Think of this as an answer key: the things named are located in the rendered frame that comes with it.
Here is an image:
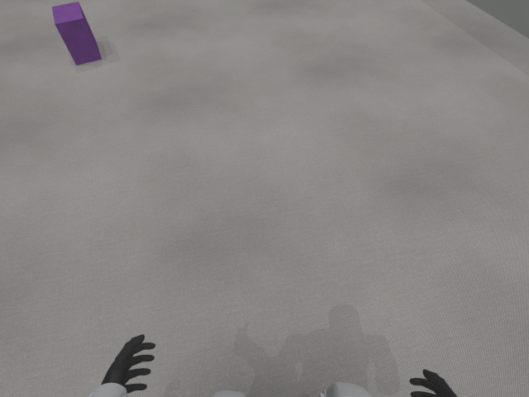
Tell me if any robot left hand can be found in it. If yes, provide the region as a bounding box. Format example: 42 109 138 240
101 334 155 393

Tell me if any carton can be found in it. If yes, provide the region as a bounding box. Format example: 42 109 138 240
52 2 102 65

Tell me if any robot right hand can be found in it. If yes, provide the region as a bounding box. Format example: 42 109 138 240
410 369 457 397

